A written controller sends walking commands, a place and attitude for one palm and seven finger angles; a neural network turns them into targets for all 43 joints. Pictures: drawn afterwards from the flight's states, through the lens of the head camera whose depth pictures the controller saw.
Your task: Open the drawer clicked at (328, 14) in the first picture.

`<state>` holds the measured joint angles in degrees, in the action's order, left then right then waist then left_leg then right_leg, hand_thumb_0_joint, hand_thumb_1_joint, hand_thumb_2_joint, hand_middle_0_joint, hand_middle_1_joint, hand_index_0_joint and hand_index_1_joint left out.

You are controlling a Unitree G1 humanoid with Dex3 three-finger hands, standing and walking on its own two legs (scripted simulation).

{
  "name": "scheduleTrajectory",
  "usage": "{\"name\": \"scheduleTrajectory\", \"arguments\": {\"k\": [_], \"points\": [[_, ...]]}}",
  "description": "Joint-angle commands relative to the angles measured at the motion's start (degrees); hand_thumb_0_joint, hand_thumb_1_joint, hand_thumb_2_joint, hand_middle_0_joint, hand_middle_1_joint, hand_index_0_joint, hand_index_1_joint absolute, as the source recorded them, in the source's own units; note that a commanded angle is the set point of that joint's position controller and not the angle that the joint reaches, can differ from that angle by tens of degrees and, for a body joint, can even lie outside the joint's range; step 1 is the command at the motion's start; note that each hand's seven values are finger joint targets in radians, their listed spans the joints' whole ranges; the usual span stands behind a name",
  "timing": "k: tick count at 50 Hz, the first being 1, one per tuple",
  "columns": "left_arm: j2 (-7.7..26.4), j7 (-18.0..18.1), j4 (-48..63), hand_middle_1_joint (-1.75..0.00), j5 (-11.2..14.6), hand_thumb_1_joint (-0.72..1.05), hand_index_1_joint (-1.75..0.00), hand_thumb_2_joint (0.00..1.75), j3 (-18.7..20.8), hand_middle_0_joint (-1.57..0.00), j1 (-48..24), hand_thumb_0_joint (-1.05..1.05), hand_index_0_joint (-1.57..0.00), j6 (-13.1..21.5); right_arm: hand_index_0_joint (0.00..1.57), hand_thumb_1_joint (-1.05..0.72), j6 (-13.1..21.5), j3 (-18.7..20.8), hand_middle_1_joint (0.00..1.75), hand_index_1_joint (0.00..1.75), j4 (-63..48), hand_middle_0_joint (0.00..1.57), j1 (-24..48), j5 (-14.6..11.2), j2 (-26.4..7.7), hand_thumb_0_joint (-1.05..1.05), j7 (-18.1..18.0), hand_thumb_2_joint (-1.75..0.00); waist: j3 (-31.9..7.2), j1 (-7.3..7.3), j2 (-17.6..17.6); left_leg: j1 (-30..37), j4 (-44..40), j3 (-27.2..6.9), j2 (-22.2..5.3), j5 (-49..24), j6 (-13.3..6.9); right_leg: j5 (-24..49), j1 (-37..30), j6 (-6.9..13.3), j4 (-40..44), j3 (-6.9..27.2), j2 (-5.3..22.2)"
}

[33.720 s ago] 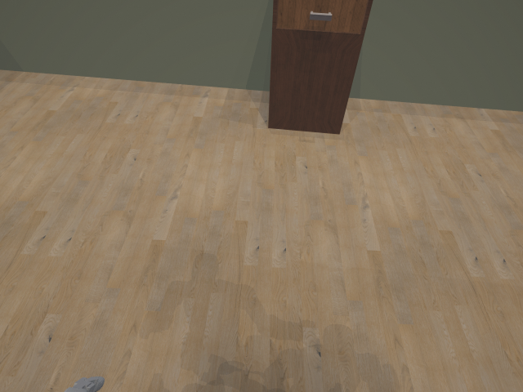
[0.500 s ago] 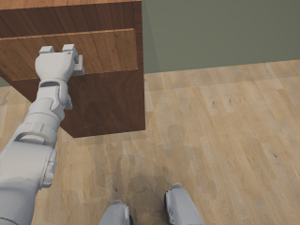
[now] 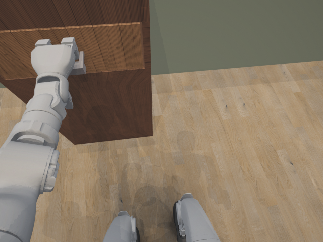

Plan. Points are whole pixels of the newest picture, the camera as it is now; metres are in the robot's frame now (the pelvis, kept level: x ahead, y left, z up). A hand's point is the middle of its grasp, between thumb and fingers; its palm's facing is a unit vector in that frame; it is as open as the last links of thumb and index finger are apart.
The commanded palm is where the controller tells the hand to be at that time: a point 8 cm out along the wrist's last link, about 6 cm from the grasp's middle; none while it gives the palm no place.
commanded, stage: lift the hand off the handle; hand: left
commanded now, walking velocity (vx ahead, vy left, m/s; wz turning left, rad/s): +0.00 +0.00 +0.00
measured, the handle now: (65, 62) +0.59 +0.20 +0.03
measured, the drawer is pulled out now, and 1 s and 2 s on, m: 0.00 0.00 0.00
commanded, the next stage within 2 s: draw the hand back to the body in 1.22 s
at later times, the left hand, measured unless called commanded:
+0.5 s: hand (59, 65) +0.54 +0.19 +0.06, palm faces -0.05 -0.01 -1.00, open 13.5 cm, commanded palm +0.53 +0.20 +0.14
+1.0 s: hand (46, 48) +0.54 +0.20 +0.12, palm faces -0.04 +0.00 -1.00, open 13.3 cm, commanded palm +0.54 +0.20 +0.21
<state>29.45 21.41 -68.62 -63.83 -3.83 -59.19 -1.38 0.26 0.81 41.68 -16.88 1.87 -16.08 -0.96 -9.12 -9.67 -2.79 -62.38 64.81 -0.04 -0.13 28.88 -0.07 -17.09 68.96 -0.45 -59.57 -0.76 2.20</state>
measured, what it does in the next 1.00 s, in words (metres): rises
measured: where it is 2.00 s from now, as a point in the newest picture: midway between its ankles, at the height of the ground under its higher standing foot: outside the picture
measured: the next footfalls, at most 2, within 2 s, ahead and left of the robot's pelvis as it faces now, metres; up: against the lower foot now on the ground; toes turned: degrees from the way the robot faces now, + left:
none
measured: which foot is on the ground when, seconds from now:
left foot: down 0.00-1.00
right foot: down 0.00-1.00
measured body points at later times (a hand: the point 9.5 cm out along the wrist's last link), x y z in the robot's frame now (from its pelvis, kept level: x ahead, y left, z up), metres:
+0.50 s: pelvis +0.04 +0.01 +0.05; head +0.16 -0.01 +0.48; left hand +0.54 +0.19 +0.12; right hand +0.03 -0.27 -0.09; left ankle +0.01 +0.12 -0.64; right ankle +0.09 -0.13 -0.64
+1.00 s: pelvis +0.07 +0.01 +0.07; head +0.16 -0.01 +0.51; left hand +0.54 +0.20 +0.17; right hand +0.13 -0.25 -0.07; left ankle +0.01 +0.12 -0.64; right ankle +0.09 -0.13 -0.64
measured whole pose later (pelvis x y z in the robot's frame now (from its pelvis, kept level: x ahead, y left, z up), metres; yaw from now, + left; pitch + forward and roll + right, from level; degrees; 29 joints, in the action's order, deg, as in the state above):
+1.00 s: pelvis +0.07 +0.01 +0.07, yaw +0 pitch +16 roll -1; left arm 24.2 16.0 -54.0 -60.6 -6.1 -45.3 2.0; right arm -3.6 2.2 41.5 -14.7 0.4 -14.4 -2.2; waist -4.9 -4.0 -4.2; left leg -30.4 38.1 0.0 0.0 23.4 -0.5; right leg -14.0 37.6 -1.3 -35.9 -1.2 2.0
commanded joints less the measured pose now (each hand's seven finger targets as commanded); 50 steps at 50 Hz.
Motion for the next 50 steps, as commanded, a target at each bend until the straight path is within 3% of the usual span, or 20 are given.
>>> {"name": "scheduleTrajectory", "arguments": {"k": [1,3,5,6,8,10,14,18,19,20,21,22,24,25,27,35,36,41,43,50], "points": [[17.1,-0.5,12.3,-1.20,0.5,-0.50,-1.20,0.30,3.8,-0.30,-27.5,0.00,-0.30,0.3,0.20,-0.90,0.8,2.9,0.30,0.30,-2.4,0.20,-10.4,-0.2,-8.9,0.00,-0.8,-0.90,-27.7,-1.97,-2.3,8.1,-11.4,0.4,2.1,-4.6,-2.1,-0.8,-27.8,1.0,8.6,0.9,-3.0],[16.7,-0.8,14.7,-1.20,0.6,-0.50,-1.20,0.30,4.0,-0.30,-27.1,0.00,-0.30,1.3,0.20,-0.90,0.9,3.1,0.30,0.30,-2.8,0.20,-10.6,-0.3,-8.6,0.00,-1.0,-0.90,-30.1,-1.43,-2.5,11.0,-12.3,0.1,2.2,-6.0,-2.1,0.3,-29.1,1.1,9.2,0.7,-3.1],[16.1,-0.5,16.2,-1.20,1.0,-0.50,-1.20,0.30,3.7,-0.30,-27.7,0.00,-0.30,2.4,0.20,-0.90,1.0,3.1,0.30,0.30,-2.5,0.20,-10.7,-0.2,-8.3,0.00,-1.1,-0.90,-29.9,-1.70,-2.2,12.6,-13.1,-0.1,2.0,-6.7,-2.2,0.9,-29.8,0.9,10.2,0.7,-3.1],[18.4,-0.3,17.0,-1.20,1.3,-0.50,-1.20,0.30,5.6,-0.30,-27.2,0.00,-0.30,2.9,0.20,-0.90,1.0,3.2,0.30,0.30,-2.3,0.20,-10.9,-0.2,-8.7,0.00,-1.0,-0.90,-30.6,-0.97,-2.5,13.2,-13.5,-0.3,2.0,-7.2,-2.0,1.4,-30.7,1.0,10.4,0.9,-3.2],[17.0,0.1,17.1,-1.20,1.3,-0.50,-1.20,0.30,4.8,-0.30,-26.4,0.00,-0.30,3.1,0.20,-0.90,0.8,3.2,0.30,0.30,-2.1,0.20,-11.1,-0.2,-8.6,0.00,-0.9,-0.90,-30.1,-0.73,-3.6,15.3,-14.9,-0.4,2.0,-8.5,-1.8,2.2,-31.0,1.1,11.4,0.5,-3.2],[16.6,0.8,15.7,-1.20,1.1,-0.50,-1.20,0.30,4.8,-0.30,-25.4,0.00,-0.30,3.0,0.20,-0.90,0.5,3.3,0.30,0.30,-1.7,0.20,-11.0,-0.2,-8.6,0.00,-0.8,-0.90,-28.8,-0.66,-1.8,16.2,-15.8,-0.4,1.9,-9.7,-1.9,3.1,-31.7,1.1,12.4,0.5,-3.3],[18.1,1.7,19.8,-1.20,2.3,-0.50,-1.20,0.30,6.7,-0.30,-25.9,0.00,-0.30,4.3,0.20,-0.90,0.0,3.7,0.30,0.30,-1.5,0.20,-10.8,0.0,-8.7,0.00,-0.7,-0.90,-31.3,0.28,-1.6,19.7,-17.5,0.0,2.2,-13.6,-1.8,7.6,-36.6,1.1,14.2,1.0,-3.5],[18.1,3.1,21.5,-1.20,1.7,-0.50,-1.20,0.30,7.5,-0.30,-23.9,0.00,-0.30,4.9,0.20,-0.90,-0.6,4.2,0.30,0.30,-0.8,0.20,-10.9,0.1,-8.9,0.00,-0.4,-0.90,-30.1,1.23,-3.4,24.5,-19.6,-0.1,2.1,-18.6,-1.3,11.4,-37.8,1.5,15.6,0.4,-3.7],[17.5,3.3,23.6,-1.20,1.7,-0.50,-1.20,0.30,6.9,-0.30,-25.4,0.00,-0.30,5.2,0.20,-0.90,-0.8,4.3,0.30,0.30,-1.1,0.20,-10.6,0.2,-8.7,0.00,-0.4,-0.90,-31.0,1.03,-3.4,26.4,-19.8,-0.1,2.1,-20.9,-1.2,13.4,-38.6,1.6,15.9,0.2,-3.9],[15.3,3.6,22.3,-1.20,1.6,-0.50,-1.20,0.30,5.6,-0.30,-23.9,0.00,-0.30,5.0,0.20,-0.90,-0.9,4.5,0.30,0.30,-0.8,0.20,-10.5,0.2,-8.4,0.00,-0.5,-0.90,-29.4,0.83,-3.4,26.8,-20.3,0.0,2.1,-21.4,-1.2,13.7,-38.4,1.5,16.5,-0.1,-3.8],[15.6,3.8,23.3,-1.20,1.9,-0.50,-1.20,0.30,5.9,-0.30,-25.0,0.00,-0.30,4.9,0.20,-0.90,-1.1,4.6,0.30,0.30,-0.6,0.20,-10.7,0.1,-8.7,0.00,-0.3,-0.90,-28.9,0.53,-3.5,27.9,-20.8,-0.2,2.0,-21.9,-1.0,14.0,-38.2,1.5,16.9,-0.2,-3.9],[17.2,4.1,23.9,-1.20,1.7,-0.50,-1.20,0.30,7.2,-0.30,-24.5,0.00,-0.30,4.9,0.20,-0.90,-1.3,4.5,0.30,0.30,-0.6,0.20,-10.1,0.2,-8.8,0.00,-0.5,-0.90,-28.7,1.51,-3.6,28.4,-21.3,0.0,2.0,-22.8,-1.0,14.5,-39.4,1.6,17.0,-0.3,-3.8],[15.3,4.2,26.2,-1.20,2.1,-0.50,-1.20,0.30,6.2,-0.30,-25.1,0.00,-0.30,4.9,0.20,-0.90,-1.5,4.8,0.30,0.30,-1.2,0.20,-9.8,0.1,-8.5,0.00,-0.4,-0.90,-30.6,1.33,-3.9,31.6,-21.8,-0.1,2.1,-25.9,-0.8,16.9,-40.9,1.7,17.7,-0.4,-4.0],[14.7,4.4,24.9,-1.20,1.9,-0.50,-1.20,0.30,5.6,-0.30,-24.3,0.00,-0.30,4.7,0.20,-0.90,-1.7,4.8,0.30,0.30,-0.8,0.20,-9.5,0.0,-8.3,0.00,-0.6,-0.90,-28.6,0.95,-3.5,31.5,-22.2,0.1,2.0,-26.4,-0.9,17.6,-41.0,1.6,18.2,-0.5,-3.9],[16.4,4.5,26.5,-1.20,2.1,-0.50,-1.20,0.30,7.2,-0.30,-24.3,0.00,-0.30,4.4,0.20,-0.90,-2.0,4.7,0.30,0.30,-0.9,0.20,-9.1,0.0,-8.5,0.00,-0.6,-0.90,-29.3,1.72,-4.1,33.1,-22.8,0.2,2.0,-28.7,-0.8,19.6,-42.7,1.6,18.3,-0.5,-3.9],[15.7,3.9,32.1,-1.20,2.3,-0.50,-1.20,0.30,7.2,-0.30,-23.6,0.00,-0.30,4.2,0.20,-0.90,-3.0,4.8,0.30,0.30,-2.1,0.20,-7.0,-0.4,-7.6,0.00,-1.0,-0.90,-29.9,2.79,-4.9,39.9,-24.7,0.1,1.7,-38.7,0.2,25.7,-46.7,1.6,19.6,-1.3,-3.9],[14.2,3.6,32.1,-1.20,2.6,-0.50,-1.20,0.30,6.4,-0.30,-22.7,0.00,-0.30,3.9,0.20,-0.90,-3.0,4.9,0.30,0.30,-2.4,0.20,-6.7,-0.5,-7.5,0.00,-0.9,-0.90,-29.5,2.80,-4.7,40.7,-24.8,0.1,1.7,-39.3,0.3,25.6,-46.7,1.5,20.0,-1.5,-4.1],[14.0,2.4,33.1,-1.20,2.9,-0.50,-1.20,0.30,5.7,-0.30,-24.8,0.00,-0.30,2.8,0.20,-0.90,-3.3,4.7,0.30,0.30,-2.5,0.20,-5.9,-0.9,-7.2,0.00,-1.2,-0.90,-28.1,2.84,-4.5,43.0,-26.5,0.1,1.7,-40.4,0.6,26.1,-48.0,1.6,21.5,-1.7,-4.1],[11.9,1.6,33.7,-1.20,3.3,-0.50,-1.20,0.30,3.9,-0.30,-25.6,0.00,-0.30,2.8,0.20,-0.90,-3.2,4.6,0.30,0.30,-3.0,0.20,-5.5,-1.2,-6.8,0.00,-1.4,-0.90,-27.6,2.58,-4.0,43.8,-27.3,0.2,1.7,-40.6,0.7,26.3,-48.9,1.5,22.2,-1.8,-4.1],[14.6,-0.8,35.2,-1.20,3.4,-0.50,-1.20,0.30,5.5,-0.30,-25.8,0.00,-0.30,4.0,0.20,-0.90,-2.7,4.2,0.30,0.30,-3.3,0.20,-4.2,-1.4,-6.5,0.00,-2.1,-0.90,-27.3,3.80,-2.6,44.5,-29.8,0.7,2.0,-40.2,0.2,28.0,-53.7,1.5,24.0,-1.3,-3.6]]}}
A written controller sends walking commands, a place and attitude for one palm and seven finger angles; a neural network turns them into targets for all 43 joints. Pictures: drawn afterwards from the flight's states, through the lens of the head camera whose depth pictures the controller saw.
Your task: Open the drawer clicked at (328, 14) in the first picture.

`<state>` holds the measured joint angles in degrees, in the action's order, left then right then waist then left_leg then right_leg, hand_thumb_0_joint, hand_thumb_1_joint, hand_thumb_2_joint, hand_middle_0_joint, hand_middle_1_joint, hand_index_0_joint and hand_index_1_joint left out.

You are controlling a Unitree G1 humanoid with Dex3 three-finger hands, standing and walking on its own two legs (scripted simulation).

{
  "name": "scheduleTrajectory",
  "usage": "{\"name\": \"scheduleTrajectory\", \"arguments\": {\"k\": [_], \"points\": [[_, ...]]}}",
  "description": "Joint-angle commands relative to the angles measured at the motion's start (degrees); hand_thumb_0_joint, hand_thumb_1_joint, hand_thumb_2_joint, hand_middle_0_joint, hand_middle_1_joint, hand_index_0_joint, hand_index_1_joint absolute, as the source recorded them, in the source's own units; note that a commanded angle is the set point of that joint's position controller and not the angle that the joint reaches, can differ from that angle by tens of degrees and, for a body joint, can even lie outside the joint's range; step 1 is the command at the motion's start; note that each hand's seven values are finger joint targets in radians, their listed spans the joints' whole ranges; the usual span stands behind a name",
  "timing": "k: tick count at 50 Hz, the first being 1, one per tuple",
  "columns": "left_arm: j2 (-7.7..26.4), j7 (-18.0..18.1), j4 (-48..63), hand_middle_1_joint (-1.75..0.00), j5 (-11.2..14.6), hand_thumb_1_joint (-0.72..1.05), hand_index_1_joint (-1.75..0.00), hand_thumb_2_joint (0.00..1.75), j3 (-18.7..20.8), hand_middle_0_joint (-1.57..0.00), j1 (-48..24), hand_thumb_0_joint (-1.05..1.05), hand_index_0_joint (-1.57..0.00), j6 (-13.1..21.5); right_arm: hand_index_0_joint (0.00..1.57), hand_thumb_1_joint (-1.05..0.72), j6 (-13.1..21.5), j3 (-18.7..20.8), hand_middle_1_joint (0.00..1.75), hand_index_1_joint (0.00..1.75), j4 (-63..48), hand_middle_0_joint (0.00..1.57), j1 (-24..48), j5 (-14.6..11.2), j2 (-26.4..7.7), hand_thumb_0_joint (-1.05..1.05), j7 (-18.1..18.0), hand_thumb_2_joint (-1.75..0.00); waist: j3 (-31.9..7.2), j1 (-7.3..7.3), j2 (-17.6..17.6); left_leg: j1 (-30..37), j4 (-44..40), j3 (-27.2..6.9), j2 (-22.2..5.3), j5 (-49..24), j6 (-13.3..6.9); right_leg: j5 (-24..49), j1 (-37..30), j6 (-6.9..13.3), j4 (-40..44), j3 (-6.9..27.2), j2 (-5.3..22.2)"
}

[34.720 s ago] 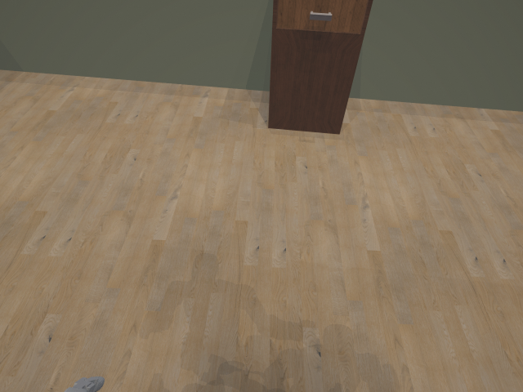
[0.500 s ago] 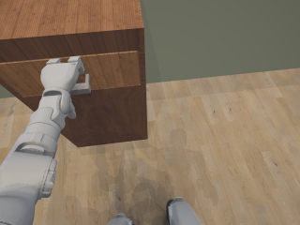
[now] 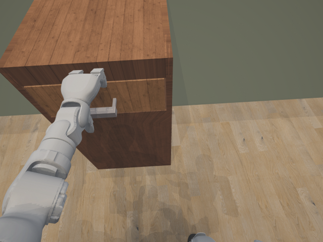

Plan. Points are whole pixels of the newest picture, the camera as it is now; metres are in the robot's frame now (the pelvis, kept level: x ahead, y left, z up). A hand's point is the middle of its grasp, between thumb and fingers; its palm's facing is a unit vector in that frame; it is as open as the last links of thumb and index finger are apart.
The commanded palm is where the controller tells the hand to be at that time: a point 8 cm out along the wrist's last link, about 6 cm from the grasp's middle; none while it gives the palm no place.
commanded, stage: lift the hand off the handle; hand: left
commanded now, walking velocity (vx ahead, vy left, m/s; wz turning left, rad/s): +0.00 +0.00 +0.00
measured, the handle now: (100, 107) +0.51 +0.19 -0.05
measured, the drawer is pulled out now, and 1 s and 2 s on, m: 0.00 0.00 0.00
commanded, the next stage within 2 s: draw the hand back to the body in 0.22 s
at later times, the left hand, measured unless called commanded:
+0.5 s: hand (83, 87) +0.47 +0.18 +0.10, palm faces +0.05 +0.01 -1.00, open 13.6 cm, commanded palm +0.42 +0.20 +0.16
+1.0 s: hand (58, 132) +0.33 +0.20 +0.13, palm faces +0.12 -0.55 -0.83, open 13.8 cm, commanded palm +0.28 +0.23 +0.18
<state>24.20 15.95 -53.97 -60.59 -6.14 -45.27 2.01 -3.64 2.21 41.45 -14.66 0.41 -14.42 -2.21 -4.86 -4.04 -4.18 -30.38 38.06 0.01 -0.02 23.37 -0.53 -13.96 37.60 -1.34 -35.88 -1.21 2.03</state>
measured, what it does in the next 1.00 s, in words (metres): stands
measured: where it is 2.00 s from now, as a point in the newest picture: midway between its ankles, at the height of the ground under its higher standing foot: outside the picture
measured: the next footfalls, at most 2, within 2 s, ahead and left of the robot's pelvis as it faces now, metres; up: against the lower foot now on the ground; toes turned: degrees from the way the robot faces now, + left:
none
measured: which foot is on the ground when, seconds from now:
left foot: down 0.00-1.00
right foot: down 0.00-1.00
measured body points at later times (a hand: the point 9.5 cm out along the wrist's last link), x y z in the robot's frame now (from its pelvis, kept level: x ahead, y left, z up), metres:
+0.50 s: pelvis +0.00 -0.01 +0.01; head +0.06 -0.04 +0.46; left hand +0.46 +0.18 +0.16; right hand +0.05 -0.28 -0.13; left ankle -0.06 +0.11 -0.72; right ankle +0.02 -0.14 -0.72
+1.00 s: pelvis +0.00 -0.01 +0.02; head +0.01 -0.05 +0.47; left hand +0.32 +0.23 +0.17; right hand +0.22 -0.23 -0.07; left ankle -0.06 +0.11 -0.72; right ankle +0.02 -0.14 -0.72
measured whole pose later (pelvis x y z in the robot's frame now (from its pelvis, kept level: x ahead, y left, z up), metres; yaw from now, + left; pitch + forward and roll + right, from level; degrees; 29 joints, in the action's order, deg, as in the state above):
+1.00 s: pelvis +0.00 -0.01 +0.02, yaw +1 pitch +1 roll +0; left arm 22.7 4.4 -11.0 -27.6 -2.7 -13.3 -0.6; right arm -2.2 0.2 34.9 -4.9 -2.3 -14.4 -3.7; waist -0.2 4.9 -5.2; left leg -7.1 23.4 -0.5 -0.4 17.5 0.1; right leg -10.3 15.4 -0.6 -24.6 -2.0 1.6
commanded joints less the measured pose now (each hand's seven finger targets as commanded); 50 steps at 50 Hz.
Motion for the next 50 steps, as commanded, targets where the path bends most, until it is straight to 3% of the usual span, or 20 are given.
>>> {"name": "scheduleTrajectory", "arguments": {"k": [1,5,7,8,10,13,15,17,19,20,22,26,27,34,40,46,47,48,49,50], "points": [[17.9,4.5,20.6,-1.20,0.3,-0.50,-1.20,0.30,6.4,-0.30,-39.7,0.00,-0.30,0.4,0.20,-0.90,1.3,2.8,0.30,0.30,-3.1,0.20,-6.5,-0.1,-7.9,0.00,-0.7,-0.90,-31.2,-1.95,-1.7,13.3,-3.5,0.6,1.9,-35.2,0.8,24.6,-22.2,2.4,0.7,-1.2,-3.6],[16.7,3.4,20.7,-1.20,0.4,-0.50,-1.20,0.30,5.5,-0.30,-40.0,0.00,-0.30,0.2,0.20,-0.90,1.7,3.0,0.30,0.30,-3.2,0.20,-6.0,-0.3,-7.8,0.00,-0.6,-0.90,-30.2,-1.81,-0.8,14.3,-4.8,0.7,1.8,-34.8,0.7,23.8,-23.1,2.4,2.1,-1.2,-3.7],[17.2,2.7,16.0,-1.20,0.1,-0.50,-1.20,0.30,5.7,-0.30,-38.8,0.00,-0.30,-0.8,0.20,-0.90,1.4,2.7,0.30,0.30,-2.3,0.20,-5.7,-0.5,-8.1,0.00,-0.7,-0.90,-25.9,-2.27,2.6,11.6,-6.2,1.0,2.0,-29.4,0.2,21.9,-23.4,2.3,3.3,-1.1,-3.6],[14.8,2.2,13.5,-1.20,0.6,-0.50,-1.20,0.30,3.7,-0.30,-38.5,0.00,-0.30,-1.4,0.20,-0.90,1.5,2.6,0.30,0.30,-2.4,0.20,-5.6,-0.7,-8.1,0.00,-0.6,-0.90,-23.4,-2.75,3.1,10.3,-7.2,1.1,2.0,-26.4,0.1,19.9,-22.5,2.2,4.1,-1.0,-3.5],[17.0,1.7,13.7,-1.20,0.4,-0.50,-1.20,0.30,5.3,-0.30,-39.4,0.00,-0.30,-0.6,0.20,-0.90,1.7,2.6,0.30,0.30,-2.4,0.20,-5.6,-0.7,-8.5,0.00,-0.7,-0.90,-23.7,-1.92,1.5,10.3,-7.9,1.2,2.2,-25.0,0.0,18.2,-22.9,2.5,4.3,-0.7,-3.3],[14.6,1.4,16.2,-1.20,0.1,-0.50,-1.20,0.30,3.8,-0.30,-39.3,0.00,-0.30,1.3,0.20,-0.90,2.2,3.1,0.30,0.30,-3.2,0.20,-5.8,-0.5,-8.1,0.00,-0.6,-0.90,-26.7,-1.70,0.8,12.4,-7.7,1.4,2.2,-27.2,0.1,19.9,-23.9,2.6,4.2,-0.5,-3.4],[14.7,1.4,13.1,-1.20,-0.1,-0.50,-1.20,0.30,4.3,-0.30,-37.4,0.00,-0.30,1.2,0.20,-0.90,2.2,3.1,0.30,0.30,-2.8,0.20,-6.0,-0.4,-8.2,0.00,-0.5,-0.90,-24.7,-1.88,2.8,11.2,-7.8,1.3,2.1,-26.5,0.0,19.4,-23.5,2.5,4.5,-0.5,-3.4],[15.9,1.4,10.8,-1.20,-0.6,-0.50,-1.20,0.30,5.6,-0.30,-34.4,0.00,-0.30,0.3,0.20,-0.90,2.0,2.9,0.30,0.30,-3.0,0.20,-5.4,-0.6,-8.5,0.00,-0.3,-0.90,-23.2,-0.78,4.2,8.9,-8.7,1.7,2.2,-23.8,-0.2,17.7,-24.1,2.5,4.9,-0.4,-3.3],[18.9,1.0,14.7,-1.20,-0.4,-0.50,-1.20,0.30,8.6,-0.30,-31.4,0.00,-0.30,1.1,0.20,-0.90,1.9,3.1,0.30,0.30,-4.3,0.20,-4.4,-0.4,-8.5,0.00,-0.1,-0.90,-27.8,1.66,2.2,10.2,-9.0,2.2,2.3,-26.2,-0.2,20.0,-28.3,2.8,4.5,0.1,-3.2],[18.1,0.7,15.2,-1.20,-0.3,-0.50,-1.20,0.30,8.2,-0.30,-28.5,0.00,-0.30,1.1,0.20,-0.90,1.7,3.0,0.30,0.30,-4.8,0.20,-3.9,-0.4,-8.2,0.00,0.0,-0.90,-27.7,2.30,1.3,10.3,-9.2,2.3,2.2,-27.6,-0.2,21.5,-29.2,2.8,4.2,0.0,-3.1],[15.8,0.0,14.0,-1.20,0.1,-0.50,-1.20,0.30,7.3,-0.30,-21.7,0.00,-0.30,0.0,0.20,-0.90,1.3,3.1,0.30,0.30,-5.6,0.20,-2.8,-0.9,-8.2,0.00,0.5,-0.90,-24.6,3.01,3.6,9.4,-9.9,2.7,1.9,-27.2,-0.1,21.4,-29.2,2.7,4.8,-0.4,-3.2],[15.5,-1.8,18.9,-1.20,0.8,-0.50,-1.20,0.30,7.2,-0.30,-13.5,0.00,-0.30,-2.4,0.20,-0.90,0.7,2.9,0.30,0.30,-7.5,0.20,0.6,-1.8,-8.6,0.00,0.6,-0.90,-21.2,4.72,5.5,9.5,-12.2,3.3,1.5,-25.8,-0.4,20.3,-30.9,2.8,6.3,-0.6,-3.1],[15.3,-2.4,21.9,-1.20,1.1,-0.50,-1.20,0.30,7.1,-0.30,-11.2,0.00,-0.30,-2.7,0.20,-0.90,0.7,2.9,0.30,0.30,-8.3,0.20,1.4,-2.0,-8.5,0.00,0.7,-0.90,-22.2,5.30,4.9,10.5,-12.5,3.3,1.6,-26.6,-0.5,20.9,-32.0,2.8,6.5,-0.4,-3.2],[15.6,-5.1,39.6,-1.20,3.0,-0.50,-1.20,0.30,7.9,-0.30,-0.7,0.00,-0.30,-2.9,0.20,-0.90,0.9,2.4,0.30,0.30,-11.0,0.20,7.4,-2.4,-7.7,0.00,0.1,-0.90,-18.7,6.32,4.4,15.2,-14.4,3.1,1.5,-28.3,-0.5,20.6,-33.8,2.7,8.8,-0.1,-3.0],[15.9,-5.8,46.6,-1.20,3.5,-0.50,-1.20,0.30,8.2,-0.30,4.1,0.00,-0.30,-3.4,0.20,-0.90,2.1,1.3,0.30,0.30,-10.8,0.20,11.2,-2.1,-6.4,0.00,-0.8,-0.90,-15.4,7.13,3.0,17.2,-15.9,2.9,1.7,-25.9,0.0,17.4,-33.7,2.6,10.1,-0.2,-2.7],[14.1,-9.3,52.9,-1.20,5.0,-0.50,-1.20,0.30,6.9,-0.30,13.0,0.00,-0.30,-4.0,0.20,-0.90,2.2,0.3,0.30,0.30,-11.6,0.20,14.2,-1.7,-5.7,0.00,-0.8,-0.90,-12.2,7.87,3.5,19.3,-16.8,2.6,1.9,-25.8,0.4,16.5,-34.0,2.6,11.6,-0.8,-2.7],[-4.2,-9.9,56.0,-1.18,45.8,-0.47,-1.18,0.32,6.5,-0.30,8.2,0.00,-0.30,-1.4,0.20,-0.90,3.7,-1.3,0.30,0.30,-16.4,0.20,11.0,-3.6,-1.2,0.00,-1.2,-0.90,-6.9,2.65,9.7,24.8,-16.7,3.0,0.4,-20.3,-1.7,14.4,-34.6,2.2,13.5,-2.8,-3.0],[-0.3,-10.1,59.7,-1.15,49.4,-0.43,-1.15,0.33,7.2,-0.29,9.9,0.00,-0.29,0.7,0.20,-0.90,5.3,-2.0,0.30,0.30,-16.4,0.20,13.3,-3.1,-2.2,0.00,-1.6,-0.90,-8.6,3.91,11.1,25.9,-17.0,2.3,0.3,-18.1,-2.1,13.4,-36.1,1.9,13.3,-1.7,-2.8],[2.3,-10.2,60.4,-1.13,54.6,-0.40,-1.13,0.34,13.6,-0.29,16.6,0.00,-0.29,2.1,0.20,-0.90,6.1,-2.4,0.30,0.30,-16.4,0.20,13.5,-2.4,-2.9,0.00,-2.9,-0.90,-7.7,5.04,12.4,25.5,-17.7,2.1,-0.2,-18.8,-2.0,12.9,-36.5,1.8,14.0,-2.1,-2.9],[4.8,-10.1,61.1,-1.11,57.2,-0.36,-1.11,0.36,17.3,-0.29,22.0,0.00,-0.29,2.6,0.20,-0.90,6.4,-2.6,0.30,0.30,-15.6,0.20,12.4,-1.9,-3.8,0.00,-3.4,-0.90,-7.8,6.05,6.1,25.9,-18.1,2.9,0.1,-21.5,-1.3,15.1,-37.9,1.8,13.9,-1.9,-2.9]]}}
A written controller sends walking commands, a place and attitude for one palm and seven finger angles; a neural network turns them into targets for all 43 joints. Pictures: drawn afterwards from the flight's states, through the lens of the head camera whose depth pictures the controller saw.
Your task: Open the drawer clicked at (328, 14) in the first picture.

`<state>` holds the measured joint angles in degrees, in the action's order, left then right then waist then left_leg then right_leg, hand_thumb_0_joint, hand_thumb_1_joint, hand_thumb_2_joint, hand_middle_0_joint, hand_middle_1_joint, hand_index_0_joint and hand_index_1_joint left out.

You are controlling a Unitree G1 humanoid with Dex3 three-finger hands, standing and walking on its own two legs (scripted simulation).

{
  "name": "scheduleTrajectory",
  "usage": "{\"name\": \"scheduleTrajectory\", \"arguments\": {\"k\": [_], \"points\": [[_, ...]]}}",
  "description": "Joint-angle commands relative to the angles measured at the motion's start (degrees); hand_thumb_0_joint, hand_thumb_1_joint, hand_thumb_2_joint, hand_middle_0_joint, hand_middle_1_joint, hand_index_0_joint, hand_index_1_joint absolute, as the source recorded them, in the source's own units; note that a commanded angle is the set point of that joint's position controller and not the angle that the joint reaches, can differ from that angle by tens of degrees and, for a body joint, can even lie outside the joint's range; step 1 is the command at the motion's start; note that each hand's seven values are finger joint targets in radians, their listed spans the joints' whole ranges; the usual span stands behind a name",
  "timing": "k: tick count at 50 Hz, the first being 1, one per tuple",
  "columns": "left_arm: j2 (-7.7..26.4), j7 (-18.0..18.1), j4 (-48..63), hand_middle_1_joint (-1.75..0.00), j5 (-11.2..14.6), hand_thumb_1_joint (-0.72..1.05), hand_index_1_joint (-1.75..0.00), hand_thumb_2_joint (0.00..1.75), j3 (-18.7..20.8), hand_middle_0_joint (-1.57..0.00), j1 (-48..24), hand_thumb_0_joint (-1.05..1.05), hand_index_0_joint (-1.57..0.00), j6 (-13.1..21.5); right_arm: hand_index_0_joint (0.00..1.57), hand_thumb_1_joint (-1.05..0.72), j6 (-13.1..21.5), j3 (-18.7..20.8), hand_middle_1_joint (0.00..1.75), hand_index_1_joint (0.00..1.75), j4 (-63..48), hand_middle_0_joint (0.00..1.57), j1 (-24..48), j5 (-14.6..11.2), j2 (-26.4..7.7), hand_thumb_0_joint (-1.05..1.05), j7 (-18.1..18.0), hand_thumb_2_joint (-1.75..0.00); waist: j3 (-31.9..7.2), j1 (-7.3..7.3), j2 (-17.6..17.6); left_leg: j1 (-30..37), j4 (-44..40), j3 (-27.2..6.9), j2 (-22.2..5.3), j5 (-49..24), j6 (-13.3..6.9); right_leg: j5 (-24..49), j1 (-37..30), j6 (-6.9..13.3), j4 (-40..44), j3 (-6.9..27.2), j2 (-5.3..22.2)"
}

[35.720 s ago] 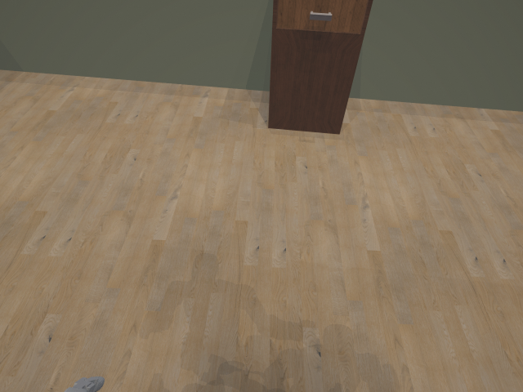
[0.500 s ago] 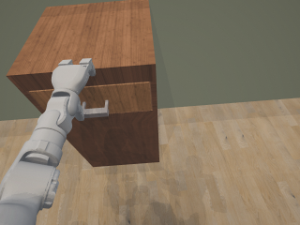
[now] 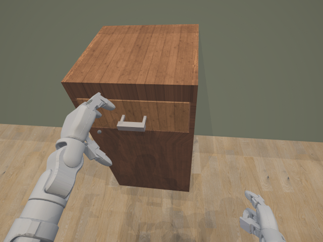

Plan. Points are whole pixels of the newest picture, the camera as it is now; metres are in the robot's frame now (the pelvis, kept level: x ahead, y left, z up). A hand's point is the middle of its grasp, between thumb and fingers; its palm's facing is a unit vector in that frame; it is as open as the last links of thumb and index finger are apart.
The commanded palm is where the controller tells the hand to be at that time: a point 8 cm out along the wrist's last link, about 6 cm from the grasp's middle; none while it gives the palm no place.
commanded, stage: draw the hand back to the body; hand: left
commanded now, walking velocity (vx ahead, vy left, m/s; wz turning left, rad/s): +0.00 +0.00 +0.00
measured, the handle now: (132, 122) +0.52 +0.20 -0.07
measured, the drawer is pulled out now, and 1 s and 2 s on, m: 0.00 0.00 0.00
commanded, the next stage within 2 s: step back with the hand held close in 0.92 s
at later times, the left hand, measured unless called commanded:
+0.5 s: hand (64, 154) +0.24 +0.23 +0.15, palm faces +0.33 -0.87 -0.37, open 10.6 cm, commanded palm +0.18 +0.27 +0.17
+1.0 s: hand (44, 175) +0.19 +0.24 +0.16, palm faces +0.39 -0.83 -0.38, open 7.5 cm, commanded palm +0.13 +0.28 +0.17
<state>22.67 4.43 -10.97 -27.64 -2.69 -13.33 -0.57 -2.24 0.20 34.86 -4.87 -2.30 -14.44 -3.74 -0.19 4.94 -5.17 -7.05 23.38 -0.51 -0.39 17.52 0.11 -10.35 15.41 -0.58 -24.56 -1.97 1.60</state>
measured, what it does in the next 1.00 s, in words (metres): stands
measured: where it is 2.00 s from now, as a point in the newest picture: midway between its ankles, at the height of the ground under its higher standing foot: outside the picture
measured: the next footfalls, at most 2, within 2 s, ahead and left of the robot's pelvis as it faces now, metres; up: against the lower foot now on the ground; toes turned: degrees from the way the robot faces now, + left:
none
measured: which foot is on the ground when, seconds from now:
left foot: down 0.00-1.00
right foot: down 0.00-1.00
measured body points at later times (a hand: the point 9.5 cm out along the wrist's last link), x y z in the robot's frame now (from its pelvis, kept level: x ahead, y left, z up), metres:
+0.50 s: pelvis +0.02 +0.00 +0.00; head +0.02 -0.01 +0.45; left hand +0.21 +0.27 +0.17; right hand +0.18 -0.23 -0.09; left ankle -0.06 +0.12 -0.74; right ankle +0.03 -0.13 -0.74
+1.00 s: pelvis +0.00 +0.00 +0.00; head -0.01 -0.01 +0.45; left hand +0.16 +0.28 +0.18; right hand +0.20 -0.20 -0.07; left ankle -0.06 +0.12 -0.74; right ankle +0.03 -0.13 -0.74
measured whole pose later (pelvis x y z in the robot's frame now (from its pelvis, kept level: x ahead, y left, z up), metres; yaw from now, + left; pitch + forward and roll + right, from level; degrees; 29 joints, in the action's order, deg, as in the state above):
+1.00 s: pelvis +0.00 +0.00 +0.00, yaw -1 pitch -3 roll -1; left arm 17.6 5.1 27.2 1.3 16.2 28.1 7.3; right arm 11.1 -2.2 35.7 -11.7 1.5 -11.3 -4.8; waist 0.9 4.6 -3.0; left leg -2.1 24.6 -0.2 -1.6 19.2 0.4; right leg -10.3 9.4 -0.7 -23.1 -2.0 0.4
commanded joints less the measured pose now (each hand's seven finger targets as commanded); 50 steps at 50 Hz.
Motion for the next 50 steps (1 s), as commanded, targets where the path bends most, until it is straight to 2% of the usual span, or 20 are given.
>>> {"name": "scheduleTrajectory", "arguments": {"k": [1,4,5,8,9,12,14,18,21,27,29,31,35,36,37,44,45,46,48,50], "points": [[6.1,1.3,23.8,-1.09,25.4,-0.32,-1.09,0.37,14.7,-0.29,-10.7,0.00,-0.29,6.3,0.20,-0.90,6.0,-1.2,0.30,0.30,-9.3,0.20,2.4,1.3,-3.5,0.00,-1.9,-0.90,-13.6,-2.50,3.8,2.6,-3.8,3.3,0.4,-18.5,-1.1,13.9,-17.1,1.2,2.4,-1.4,-1.9],[5.3,1.3,24.7,-1.02,28.1,-0.22,-1.02,0.42,17.9,-0.28,-1.4,0.00,-0.28,7.4,0.20,-0.90,7.7,-1.1,0.30,0.30,-8.1,0.20,1.2,2.2,-3.5,0.00,-1.8,-0.90,-9.4,-2.31,3.1,1.2,-4.7,3.4,-0.5,-20.4,-0.1,15.1,-17.4,1.4,3.4,-1.8,-2.1],[5.5,1.1,28.5,-1.00,28.1,-0.18,-1.00,0.43,18.3,-0.28,-1.8,0.00,-0.28,8.1,0.20,-0.90,8.3,-1.2,0.30,0.30,-8.4,0.20,1.1,2.3,-3.4,0.00,-1.7,-0.90,-8.4,-2.33,2.4,1.1,-5.1,3.3,-0.6,-20.7,0.0,15.2,-16.9,1.3,3.5,-1.6,-1.8],[3.7,1.0,31.8,-0.93,28.8,-0.08,-0.93,0.48,18.5,-0.27,3.4,0.00,-0.27,9.0,0.20,-0.90,9.8,-1.2,0.30,0.30,-8.4,0.20,0.9,2.7,-2.8,0.00,-1.5,-0.90,-7.5,-2.33,-1.7,1.1,-5.0,3.7,-0.8,-21.7,0.5,15.2,-17.0,1.5,3.7,-1.5,-1.8],[3.4,0.8,32.3,-0.91,29.0,-0.05,-0.91,0.50,18.4,-0.27,6.0,0.00,-0.27,9.3,0.20,-0.90,10.4,-1.2,0.30,0.30,-8.2,0.20,0.7,3.0,-3.1,0.00,-1.5,-0.90,-6.7,-2.19,-0.8,1.1,-5.1,3.7,-0.9,-21.9,0.5,15.2,-16.8,1.5,4.1,-1.5,-1.9],[3.9,0.7,39.7,-0.84,29.1,0.06,-0.84,0.54,19.4,-0.26,10.8,0.00,-0.26,10.4,0.20,-0.90,12.0,-0.6,0.30,0.30,-8.6,0.20,-0.2,3.5,-3.3,0.00,-0.9,-0.90,-10.5,-2.03,0.1,2.6,-4.0,3.3,-1.2,-27.4,0.4,19.0,-18.6,1.3,3.0,-1.3,-1.7],[2.3,0.6,39.0,-0.80,29.3,0.13,-0.80,0.57,19.0,-0.25,17.8,0.00,-0.25,10.4,0.20,-0.90,12.8,-0.4,0.30,0.30,-8.4,0.20,-0.2,3.4,-3.5,0.00,-0.6,-0.90,-9.2,-1.81,1.8,2.0,-3.8,3.6,-1.5,-28.3,0.6,18.8,-18.1,1.1,3.2,-1.5,-1.9],[3.1,0.9,42.2,-0.70,29.3,0.27,-0.70,0.63,21.4,-0.25,24.7,0.00,-0.25,11.0,0.20,-0.90,13.7,0.4,0.30,0.30,-7.7,0.20,-0.3,3.4,-3.9,0.00,-0.4,-0.90,-8.1,-1.54,3.3,0.7,-3.4,3.7,-1.5,-27.1,0.4,18.1,-17.4,0.8,2.9,-1.5,-1.8],[3.4,1.0,44.3,-0.64,29.4,0.37,-0.64,0.68,22.4,-0.24,28.5,0.00,-0.24,11.5,0.20,-0.90,14.0,0.7,0.30,0.30,-7.5,0.20,-0.3,3.3,-4.0,0.00,-0.5,-0.90,-6.2,-1.57,2.3,-0.2,-3.6,3.6,-1.6,-25.1,0.4,15.9,-16.3,0.8,2.9,-1.4,-1.7],[5.6,1.3,51.7,-0.50,29.1,0.58,-0.50,0.76,25.6,-0.22,36.5,0.00,-0.22,12.8,0.20,-0.90,15.3,1.3,0.30,0.30,-7.7,0.20,-1.0,3.5,-3.9,0.00,-0.4,-0.90,-7.5,-0.98,1.1,-0.6,-2.8,2.8,-1.7,-25.7,0.6,15.1,-16.2,0.9,2.2,-1.2,-1.5],[4.9,1.3,49.4,-0.46,29.2,0.65,-0.46,0.80,26.1,-0.22,41.2,0.00,-0.22,12.4,0.20,-0.90,15.5,1.4,0.30,0.30,-7.5,0.20,-0.4,3.3,-3.6,0.00,-0.6,-0.90,-4.9,-0.64,1.9,-1.2,-2.6,3.4,-1.7,-23.5,0.5,13.8,-14.7,0.8,2.9,-1.1,-1.9],[4.5,1.2,50.5,-0.41,29.4,0.73,-0.41,0.82,26.5,-0.21,42.7,0.00,-0.21,12.6,0.20,-0.90,15.6,1.4,0.30,0.30,-7.7,0.20,-0.5,3.2,-3.3,0.00,-0.8,-0.90,-3.5,-0.80,2.1,-2.1,-2.8,3.2,-1.9,-21.5,0.5,12.3,-14.1,0.8,2.7,-1.2,-1.9],[4.5,1.2,51.2,-0.32,29.0,0.87,-0.32,0.88,24.9,-0.20,36.0,0.00,-0.20,12.4,0.20,-0.90,15.9,1.3,0.30,0.30,-7.6,0.20,-1.1,3.3,-3.9,0.00,-1.2,-0.90,-1.1,-2.05,2.4,-2.7,-3.4,2.4,-1.8,-14.7,0.2,7.2,-11.5,0.9,3.7,-0.7,-1.8],[3.1,1.5,48.9,-0.30,29.3,0.90,-0.30,0.90,24.6,-0.20,38.1,0.00,-0.20,12.2,0.20,-0.90,16.0,1.1,0.30,0.30,-7.4,0.20,-0.7,3.3,-3.5,0.00,-1.6,-0.90,-0.4,-1.68,2.1,-3.0,-3.4,2.8,-1.6,-14.0,0.2,6.5,-11.7,0.9,3.6,-1.0,-1.9],[4.5,1.6,50.7,-0.30,29.0,0.90,-0.30,0.90,25.1,-0.20,36.0,0.00,-0.20,12.2,0.20,-0.90,16.0,1.1,0.30,0.30,-7.7,0.20,-1.1,3.4,-3.8,0.00,-1.5,-0.90,-1.7,-1.70,2.8,-2.8,-3.7,2.1,-1.5,-13.6,0.2,6.2,-12.1,1.0,3.4,-0.8,-1.8],[4.2,1.6,49.7,-0.30,29.1,0.90,-0.30,0.90,25.1,-0.20,37.8,0.00,-0.20,11.4,0.20,-0.90,16.5,0.4,0.30,0.30,-7.8,0.20,-0.1,3.7,-3.3,0.00,-1.7,-0.90,-1.8,-0.68,1.9,-3.1,-3.4,2.2,-1.1,-13.8,0.2,7.0,-13.5,1.3,3.6,-0.3,-1.7],[5.2,1.5,52.1,-0.30,28.8,0.90,-0.30,0.90,25.4,-0.20,35.7,0.00,-0.20,11.7,0.20,-0.90,16.5,0.4,0.30,0.30,-8.0,0.20,-0.6,3.8,-3.4,0.00,-1.5,-0.90,-2.4,-0.97,0.4,-2.9,-3.6,1.8,-1.3,-14.3,0.3,7.1,-13.6,1.3,3.2,-0.3,-1.5],[3.7,1.5,50.3,-0.30,29.1,0.90,-0.30,0.90,24.8,-0.20,37.3,0.00,-0.20,11.5,0.20,-0.90,16.6,0.2,0.30,0.30,-7.8,0.20,-0.4,3.8,-2.9,0.00,-1.6,-0.90,-1.1,-0.80,-0.3,-3.6,-3.7,2.1,-1.3,-14.8,0.6,7.3,-13.6,1.3,3.1,-0.8,-1.6],[3.7,1.5,50.0,-0.30,29.2,0.90,-0.30,0.90,25.0,-0.20,37.5,0.00,-0.20,11.4,0.20,-0.90,16.6,0.3,0.30,0.30,-7.9,0.20,-0.3,3.8,-2.9,0.00,-1.5,-0.90,-1.9,-0.76,1.8,-3.2,-3.4,2.1,-1.3,-15.3,0.5,8.0,-14.0,1.2,3.0,-0.8,-1.7],[5.1,1.3,51.6,-0.30,28.9,0.90,-0.30,0.90,25.5,-0.20,36.1,0.00,-0.20,11.5,0.20,-0.90,16.5,0.4,0.30,0.30,-8.1,0.20,-0.8,3.8,-3.2,0.00,-1.3,-0.90,-2.3,-0.94,0.6,-3.0,-3.5,1.8,-1.4,-14.8,0.5,7.7,-13.8,1.3,3.2,-0.3,-1.5]]}}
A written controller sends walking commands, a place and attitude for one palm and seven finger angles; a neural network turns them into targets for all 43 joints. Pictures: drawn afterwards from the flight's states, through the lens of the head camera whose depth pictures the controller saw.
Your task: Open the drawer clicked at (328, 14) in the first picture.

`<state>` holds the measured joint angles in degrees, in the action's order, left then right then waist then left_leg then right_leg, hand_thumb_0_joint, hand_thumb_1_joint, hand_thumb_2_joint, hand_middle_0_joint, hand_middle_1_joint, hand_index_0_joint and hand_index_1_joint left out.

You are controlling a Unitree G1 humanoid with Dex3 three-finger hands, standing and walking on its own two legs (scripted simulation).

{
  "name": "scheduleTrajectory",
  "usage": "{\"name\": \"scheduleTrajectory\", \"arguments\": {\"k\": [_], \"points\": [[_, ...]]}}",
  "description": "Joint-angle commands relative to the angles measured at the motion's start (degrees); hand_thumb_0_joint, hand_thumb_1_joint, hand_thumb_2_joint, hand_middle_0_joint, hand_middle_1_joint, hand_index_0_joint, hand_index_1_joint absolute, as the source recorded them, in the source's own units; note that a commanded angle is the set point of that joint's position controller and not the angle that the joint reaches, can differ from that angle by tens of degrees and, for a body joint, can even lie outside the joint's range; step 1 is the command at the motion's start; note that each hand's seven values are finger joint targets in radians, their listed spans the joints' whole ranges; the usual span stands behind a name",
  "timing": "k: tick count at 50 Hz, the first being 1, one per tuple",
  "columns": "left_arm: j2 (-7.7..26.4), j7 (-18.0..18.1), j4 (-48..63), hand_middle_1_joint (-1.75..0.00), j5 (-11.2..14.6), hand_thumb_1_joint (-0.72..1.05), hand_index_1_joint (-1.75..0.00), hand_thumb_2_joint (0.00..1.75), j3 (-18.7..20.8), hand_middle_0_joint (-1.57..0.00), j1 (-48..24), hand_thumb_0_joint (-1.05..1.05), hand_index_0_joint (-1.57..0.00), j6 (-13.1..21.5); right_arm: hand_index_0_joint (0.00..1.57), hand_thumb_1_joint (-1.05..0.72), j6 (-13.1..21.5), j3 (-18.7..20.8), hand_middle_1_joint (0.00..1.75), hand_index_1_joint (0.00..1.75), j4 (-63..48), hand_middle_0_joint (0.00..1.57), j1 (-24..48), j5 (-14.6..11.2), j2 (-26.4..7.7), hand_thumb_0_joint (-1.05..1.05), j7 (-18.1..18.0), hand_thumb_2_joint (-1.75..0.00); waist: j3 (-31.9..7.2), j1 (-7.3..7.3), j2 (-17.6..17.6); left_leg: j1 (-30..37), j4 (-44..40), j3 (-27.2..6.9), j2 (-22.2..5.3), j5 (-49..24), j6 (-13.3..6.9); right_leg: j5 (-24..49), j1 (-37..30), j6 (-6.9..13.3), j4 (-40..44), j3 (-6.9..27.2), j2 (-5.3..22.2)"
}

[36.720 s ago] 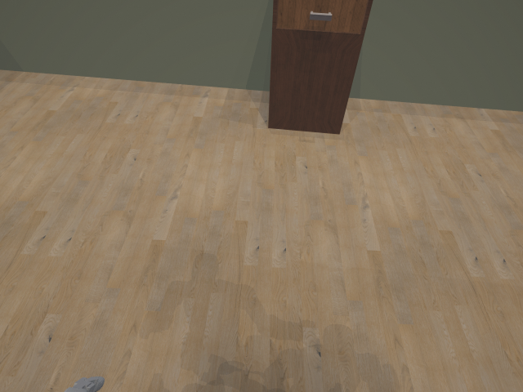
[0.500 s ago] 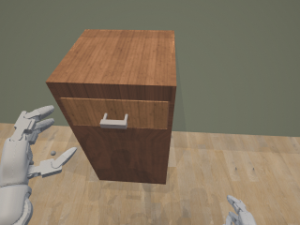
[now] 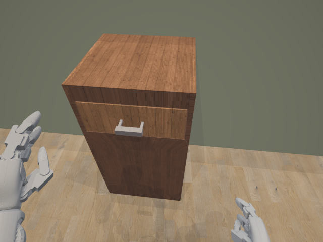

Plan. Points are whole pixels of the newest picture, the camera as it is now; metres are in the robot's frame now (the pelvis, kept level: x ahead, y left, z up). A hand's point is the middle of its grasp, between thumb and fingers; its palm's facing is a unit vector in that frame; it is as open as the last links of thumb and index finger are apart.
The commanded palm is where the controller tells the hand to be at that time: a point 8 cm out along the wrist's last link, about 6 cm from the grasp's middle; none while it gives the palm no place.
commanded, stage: step back with the hand held close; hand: left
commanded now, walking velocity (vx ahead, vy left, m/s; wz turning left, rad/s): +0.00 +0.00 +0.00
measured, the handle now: (130, 127) +0.52 +0.20 -0.07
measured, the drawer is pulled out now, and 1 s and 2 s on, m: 0.00 0.00 0.00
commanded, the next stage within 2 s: stop stepping back and stand still in 1.44 s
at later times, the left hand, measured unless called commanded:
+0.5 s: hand (36, 193) +0.15 +0.25 +0.15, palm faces +0.36 -0.81 -0.46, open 7.4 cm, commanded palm +0.08 +0.29 +0.17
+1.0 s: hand (20, 233) +0.09 +0.23 +0.16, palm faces +0.42 -0.80 -0.43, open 7.4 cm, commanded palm +0.01 +0.28 +0.17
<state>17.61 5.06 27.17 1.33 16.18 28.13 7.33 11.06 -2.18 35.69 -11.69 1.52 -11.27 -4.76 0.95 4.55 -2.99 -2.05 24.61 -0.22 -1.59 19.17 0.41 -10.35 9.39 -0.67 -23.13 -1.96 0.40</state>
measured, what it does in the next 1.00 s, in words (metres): shifts its weight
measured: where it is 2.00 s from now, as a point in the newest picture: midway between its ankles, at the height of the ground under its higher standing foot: outside the picture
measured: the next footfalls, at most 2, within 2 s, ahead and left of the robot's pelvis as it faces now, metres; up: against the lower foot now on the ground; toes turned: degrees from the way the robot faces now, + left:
right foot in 1.46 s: -0.14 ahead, -0.13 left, +0.00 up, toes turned -1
left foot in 1.68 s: -0.20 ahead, +0.11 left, +0.00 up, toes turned +0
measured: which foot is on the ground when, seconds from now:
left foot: down 0.00-1.00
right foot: down 0.00-1.00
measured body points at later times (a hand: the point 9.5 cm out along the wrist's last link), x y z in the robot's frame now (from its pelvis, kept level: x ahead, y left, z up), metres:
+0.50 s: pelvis -0.05 +0.01 -0.02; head -0.05 +0.03 +0.43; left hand +0.12 +0.29 +0.17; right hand +0.10 -0.24 -0.08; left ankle -0.06 +0.12 -0.74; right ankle +0.03 -0.13 -0.74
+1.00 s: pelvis -0.12 +0.00 -0.02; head -0.12 +0.00 +0.43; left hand +0.06 +0.27 +0.18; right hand +0.01 -0.26 -0.10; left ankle -0.06 +0.12 -0.74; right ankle +0.02 -0.13 -0.74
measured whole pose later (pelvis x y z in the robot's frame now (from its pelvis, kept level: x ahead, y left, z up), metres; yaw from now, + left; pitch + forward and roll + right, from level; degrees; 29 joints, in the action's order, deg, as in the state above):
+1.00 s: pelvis -0.12 +0.00 -0.02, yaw +0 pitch +1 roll +0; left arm 19.8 11.3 31.8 -2.3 20.8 32.5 13.8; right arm 5.7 0.8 34.3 -17.4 3.2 -13.3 -5.3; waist -2.7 -2.4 1.0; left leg -25.3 39.6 -0.2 -0.5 18.1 -0.4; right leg -5.9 29.6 0.1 -31.4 -0.5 0.8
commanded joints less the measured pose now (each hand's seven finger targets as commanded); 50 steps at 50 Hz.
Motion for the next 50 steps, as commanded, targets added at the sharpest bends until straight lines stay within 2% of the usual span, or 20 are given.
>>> {"name": "scheduleTrajectory", "arguments": {"k": [1,2,3,4,5,8,12,13,18,22,26,30,34,36,39,42,45,47,48,50], "points": [[8.8,0.7,11.5,-0.30,0.2,0.90,-0.30,0.90,6.4,-0.20,-3.4,0.00,-0.20,3.6,0.20,-0.90,3.3,2.6,0.30,0.30,-8.6,0.20,6.3,0.0,-6.0,0.00,-0.4,-0.90,-2.3,-0.35,-1.3,-8.7,-4.8,1.8,-0.1,-16.8,0.3,7.8,-7.8,1.4,1.6,-0.7,-0.4],[12.9,1.2,11.9,-0.30,-0.5,0.90,-0.30,0.90,12.1,-0.20,-6.7,0.00,-0.20,5.9,0.20,-0.90,0.7,3.3,0.30,0.30,-10.7,0.20,5.1,0.1,-8.8,0.00,-0.8,-0.90,2.0,-4.21,2.6,-12.5,-2.8,0.9,-0.8,-9.7,-0.8,8.0,-0.2,1.3,3.4,4.0,1.0],[10.1,1.2,10.9,-0.30,-1.3,0.90,-0.30,0.90,9.2,-0.20,-4.5,0.00,-0.20,6.1,0.20,-0.90,-0.7,3.7,0.30,0.30,-10.3,0.20,4.9,0.8,-8.5,0.00,-1.0,-0.90,0.2,-4.73,6.7,-12.2,-0.9,0.0,-0.3,-7.7,-1.1,7.2,0.9,1.6,4.1,5.0,2.2],[10.9,1.2,13.3,-0.30,-1.6,0.90,-0.30,0.90,10.0,-0.20,-5.3,0.00,-0.20,6.6,0.20,-0.90,-1.4,3.9,0.30,0.30,-11.2,0.20,5.2,1.1,-8.7,0.00,-1.1,-0.90,-0.7,-4.67,5.9,-12.3,-0.1,0.1,0.1,-7.1,-1.2,7.1,1.7,2.1,4.4,6.0,2.7],[9.4,1.4,12.6,-0.30,-2.1,0.90,-0.30,0.90,8.7,-0.20,-2.7,0.00,-0.20,6.8,0.20,-0.90,-1.8,3.9,0.30,0.30,-11.7,0.20,4.3,1.1,-8.1,0.00,-1.0,-0.90,-4.4,-4.98,4.6,-11.6,1.0,0.3,-0.1,-8.2,-1.2,7.6,0.3,2.6,3.2,6.6,4.2],[9.1,2.6,13.2,-0.30,-2.0,0.90,-0.30,0.90,8.8,-0.20,3.8,0.00,-0.20,6.8,0.20,-0.90,-3.2,4.4,0.30,0.30,-13.2,0.20,2.7,0.5,-8.1,0.00,-0.4,-0.90,-11.0,-5.27,3.2,-11.9,3.2,-0.2,-1.7,-21.3,-0.7,19.9,-4.3,3.2,-2.3,5.4,4.9],[10.6,3.6,15.9,-0.30,-1.7,0.90,-0.30,0.90,10.2,-0.20,7.7,0.00,-0.20,6.9,0.20,-0.90,-4.3,4.9,0.30,0.30,-14.6,0.20,2.4,0.1,-7.7,0.00,-0.3,-0.90,-13.9,-5.34,3.1,-13.5,5.8,-0.6,-2.7,-30.3,0.3,28.5,-4.9,3.4,-6.7,4.8,5.9],[11.5,3.8,16.7,-0.30,-1.7,0.90,-0.30,0.90,10.9,-0.20,7.9,0.00,-0.20,7.1,0.20,-0.90,-4.5,5.0,0.30,0.30,-14.8,0.20,2.5,0.1,-7.7,0.00,-0.3,-0.90,-13.9,-5.40,3.6,-14.4,5.9,-1.0,-2.9,-29.7,0.4,27.6,-4.5,3.4,-7.2,4.7,5.9],[12.6,4.8,19.4,-0.30,-1.8,0.90,-0.30,0.90,12.4,-0.20,8.7,0.00,-0.20,7.7,0.20,-0.90,-3.9,5.2,0.30,0.30,-15.1,0.20,2.6,0.7,-8.1,0.00,-0.4,-0.90,-11.0,-5.03,-2.3,-20.1,1.7,-3.6,-5.1,-25.5,-0.7,16.5,-1.7,1.8,-11.8,1.8,2.3],[11.1,5.1,19.1,-0.30,-2.5,0.90,-0.30,0.90,11.4,-0.20,6.8,0.00,-0.20,8.5,0.20,-0.90,-2.4,5.2,0.30,0.30,-14.5,0.20,1.7,1.3,-8.8,0.00,-0.5,-0.90,-7.3,-5.39,-5.3,-28.9,-0.5,-4.3,-5.9,-11.4,-2.2,9.7,-2.2,1.6,-14.2,2.1,1.1],[10.3,5.5,17.5,-0.30,-3.0,0.90,-0.30,0.90,10.6,-0.20,4.3,0.00,-0.20,8.9,0.20,-0.90,-1.2,5.1,0.30,0.30,-13.6,0.20,0.0,1.3,-9.0,0.00,-0.6,-0.90,-5.0,-5.93,-2.1,-32.8,1.4,-4.0,-4.3,3.0,-2.5,5.5,0.6,2.4,-11.6,5.5,2.5],[10.8,5.8,16.5,-0.30,-3.8,0.90,-0.30,0.90,10.4,-0.20,0.7,0.00,-0.20,9.1,0.20,-0.90,-1.1,5.0,0.30,0.30,-13.1,0.20,-0.5,1.7,-9.1,0.00,-1.0,-0.90,-1.7,-6.40,1.1,-33.8,1.9,-4.0,-2.7,14.3,-2.6,-8.5,6.7,3.0,-5.6,8.4,3.3],[11.0,6.2,16.8,-0.30,-3.9,0.90,-0.30,0.90,10.5,-0.20,-0.4,0.00,-0.20,9.3,0.20,-0.90,-1.1,5.2,0.30,0.30,-12.9,0.20,-1.0,1.7,-9.1,0.00,-1.2,-0.90,-3.0,-6.38,1.3,-33.0,1.3,-4.4,-2.2,16.7,-2.7,-14.0,7.9,2.8,-3.7,8.3,2.8],[10.4,6.5,16.3,-0.30,-3.9,0.90,-0.30,0.90,10.5,-0.20,1.3,0.00,-0.20,9.4,0.20,-0.90,-0.8,5.0,0.30,0.30,-12.8,0.20,-1.1,1.6,-8.7,0.00,-1.3,-0.90,-3.4,-6.37,0.1,-33.9,-0.1,-4.7,-3.0,16.1,-3.1,-11.7,6.3,2.4,-5.4,7.0,2.0],[10.7,6.6,16.2,-0.30,-3.6,0.90,-0.30,0.90,10.6,-0.20,1.3,0.00,-0.20,9.4,0.20,-0.90,-0.6,5.2,0.30,0.30,-12.7,0.20,-1.1,1.6,-8.7,0.00,-1.2,-0.90,-3.7,-6.29,2.0,-33.9,1.3,-4.4,-2.2,15.2,-2.7,-12.3,6.6,2.6,-3.8,8.2,2.6],[11.0,7.1,15.2,-0.30,-3.5,0.90,-0.30,0.90,11.1,-0.20,2.6,0.00,-0.20,9.5,0.20,-0.90,-0.8,5.2,0.30,0.30,-11.8,0.20,-1.2,1.6,-8.3,0.00,-1.1,-0.90,-4.8,-6.28,5.4,-31.2,4.9,-3.0,-1.0,13.0,-2.2,-13.7,8.8,3.4,0.1,10.2,4.8],[11.6,7.3,15.3,-0.30,-3.4,0.90,-0.30,0.90,11.2,-0.20,2.0,0.00,-0.20,9.7,0.20,-0.90,-1.6,5.5,0.30,0.30,-10.5,0.20,-1.4,1.7,-8.0,0.00,-1.0,-0.90,-6.4,-6.66,8.4,-24.3,10.1,-2.1,0.3,12.1,-1.5,-16.9,15.5,4.5,4.6,11.9,7.9],[11.2,7.4,15.5,-0.30,-3.4,0.90,-0.30,0.90,10.8,-0.20,2.4,0.00,-0.20,9.5,0.20,-0.90,-2.4,5.5,0.30,0.30,-10.0,0.20,-1.5,1.7,-8.2,0.00,-0.9,-0.90,-6.7,-6.93,6.5,-23.0,8.4,-3.9,-0.6,11.6,-2.2,-17.3,17.3,4.1,3.6,10.3,7.3],[11.5,7.3,16.7,-0.30,-3.3,0.90,-0.30,0.90,11.0,-0.20,2.1,0.00,-0.20,9.7,0.20,-0.90,-2.5,5.6,0.30,0.30,-10.3,0.20,-1.3,1.8,-8.7,0.00,-1.0,-0.90,-5.9,-7.09,3.9,-24.8,5.6,-6.0,-2.0,12.1,-3.0,-16.9,17.2,3.2,1.2,8.7,5.6],[10.9,7.5,17.5,-0.30,-3.5,0.90,-0.30,0.90,11.1,-0.20,3.0,0.00,-0.20,10.0,0.20,-0.90,-1.6,5.6,0.30,0.30,-10.8,0.20,0.3,1.8,-8.4,0.00,-1.4,-0.90,-5.5,-6.65,-2.8,-35.4,-3.4,-9.8,-6.8,11.7,-4.7,-10.8,7.5,1.1,-9.5,4.1,0.3]]}}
